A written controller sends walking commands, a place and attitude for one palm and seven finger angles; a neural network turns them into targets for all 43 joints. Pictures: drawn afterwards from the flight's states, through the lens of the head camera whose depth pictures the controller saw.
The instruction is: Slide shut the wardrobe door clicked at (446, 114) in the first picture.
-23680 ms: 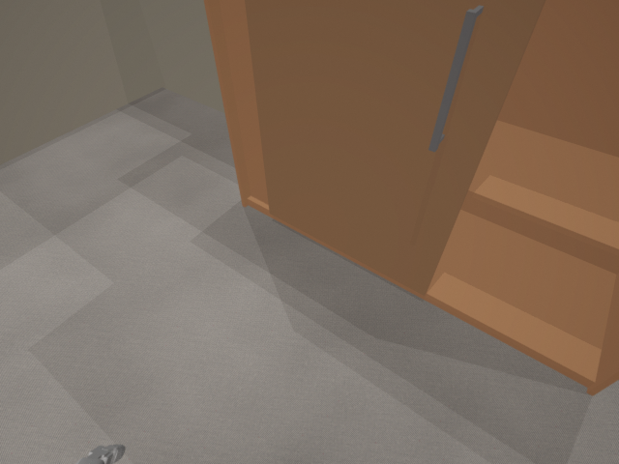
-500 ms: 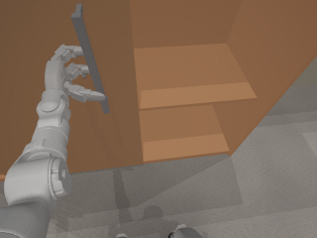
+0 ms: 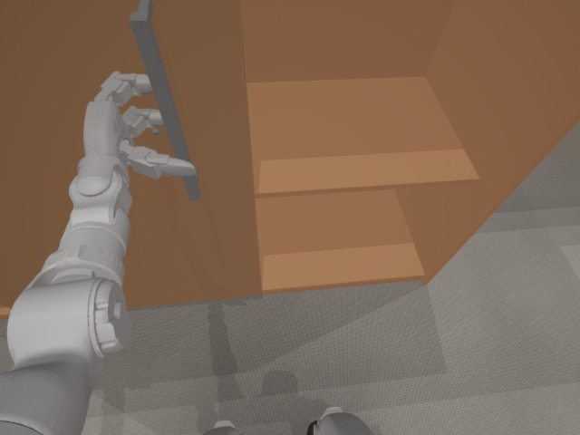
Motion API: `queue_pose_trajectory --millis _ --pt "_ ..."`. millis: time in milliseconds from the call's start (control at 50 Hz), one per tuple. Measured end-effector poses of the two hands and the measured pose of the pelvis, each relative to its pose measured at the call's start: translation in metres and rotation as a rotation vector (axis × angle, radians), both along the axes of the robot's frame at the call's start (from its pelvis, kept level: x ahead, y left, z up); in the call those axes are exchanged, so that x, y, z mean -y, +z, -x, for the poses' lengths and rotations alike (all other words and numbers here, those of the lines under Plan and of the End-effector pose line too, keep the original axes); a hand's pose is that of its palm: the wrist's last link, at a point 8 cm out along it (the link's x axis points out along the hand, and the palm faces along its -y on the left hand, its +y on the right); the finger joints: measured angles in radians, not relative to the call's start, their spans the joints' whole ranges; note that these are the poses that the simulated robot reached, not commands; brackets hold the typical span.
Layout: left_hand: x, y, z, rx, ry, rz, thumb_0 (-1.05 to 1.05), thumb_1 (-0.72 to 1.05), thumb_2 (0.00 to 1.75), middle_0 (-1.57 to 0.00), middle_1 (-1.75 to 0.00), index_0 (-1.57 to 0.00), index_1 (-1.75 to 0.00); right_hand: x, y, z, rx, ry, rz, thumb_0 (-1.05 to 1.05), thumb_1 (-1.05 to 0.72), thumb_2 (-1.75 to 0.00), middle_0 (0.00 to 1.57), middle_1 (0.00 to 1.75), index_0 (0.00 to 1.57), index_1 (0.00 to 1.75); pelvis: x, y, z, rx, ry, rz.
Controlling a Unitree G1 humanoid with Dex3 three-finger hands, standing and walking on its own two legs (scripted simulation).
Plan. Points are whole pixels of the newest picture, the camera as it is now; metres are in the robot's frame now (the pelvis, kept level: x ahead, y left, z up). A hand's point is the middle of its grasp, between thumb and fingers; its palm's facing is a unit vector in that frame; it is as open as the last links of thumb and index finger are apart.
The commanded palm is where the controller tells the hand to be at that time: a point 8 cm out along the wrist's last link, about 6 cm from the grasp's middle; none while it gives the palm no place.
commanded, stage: feel for the door with the fingertips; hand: left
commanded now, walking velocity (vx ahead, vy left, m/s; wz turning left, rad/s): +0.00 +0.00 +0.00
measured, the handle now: (175, 120) +0.54 +0.12 +0.11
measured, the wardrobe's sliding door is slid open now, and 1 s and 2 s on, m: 0.59 0.59 0.59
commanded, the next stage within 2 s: slide the fingers in behind the handle in 0.98 s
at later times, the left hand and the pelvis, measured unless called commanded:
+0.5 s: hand (158, 131) +0.50 +0.14 +0.13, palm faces +0.04 -1.00 -0.01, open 13.6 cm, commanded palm +0.49 +0.18 +0.12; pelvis +0.01 +0.00 +0.00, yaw +1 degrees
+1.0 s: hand (157, 130) +0.50 +0.14 +0.13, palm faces +0.04 -1.00 -0.01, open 13.5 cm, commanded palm +0.52 +0.18 +0.12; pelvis +0.00 +0.00 +0.00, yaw +2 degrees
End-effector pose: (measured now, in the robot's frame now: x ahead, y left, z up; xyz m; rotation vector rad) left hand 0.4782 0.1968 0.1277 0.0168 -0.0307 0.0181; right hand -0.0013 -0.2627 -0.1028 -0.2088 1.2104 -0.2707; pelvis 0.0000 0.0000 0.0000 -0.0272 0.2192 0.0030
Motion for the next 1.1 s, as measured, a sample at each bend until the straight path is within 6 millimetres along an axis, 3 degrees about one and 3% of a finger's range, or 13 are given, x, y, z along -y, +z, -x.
queue_pose_trajectory --millis 240,660,820,1100 --pt "0.002 -0.001 0.001 0.005 0.011 0.01 -0.01 -0.5 0.3 -0.43 -1.22 -0.37 -1.24 -0.002 0.0 -0.006 -0.001 0.005 -0.014 0.0 -0.91 -0.89 0.2 0.3 0.2 0.3 0.0 0.002 -0.006 0.008 0.003 0.001" --pt "0.003 0.0 0.001 0.0 0.022 0.005 -0.01 -0.5 0.3 -0.44 -1.22 -0.36 -1.27 -0.004 -0.003 -0.039 0.022 0.075 -0.023 0.0 -0.91 -0.89 0.2 0.3 0.2 0.3 0.001 0.002 -0.012 0.005 0.036 0.004" --pt "0.003 0.0 0.001 0.0 0.021 0.003 -0.01 -0.5 0.3 -0.44 -1.22 -0.37 -1.26 -0.002 -0.003 -0.03 0.011 0.079 -0.018 0.0 -0.91 -0.89 0.2 0.3 0.2 0.3 0.002 0.0 -0.006 -0.002 0.041 0.006" --pt "0.002 0.0 0.001 -0.002 0.019 0.001 -0.01 -0.5 0.3 -0.46 -1.22 -0.38 -1.26 0.0 -0.002 0.004 -0.029 0.048 0.004 0.0 -0.91 -0.89 0.2 0.3 0.2 0.3 0.002 -0.002 0.006 -0.014 0.038 0.008"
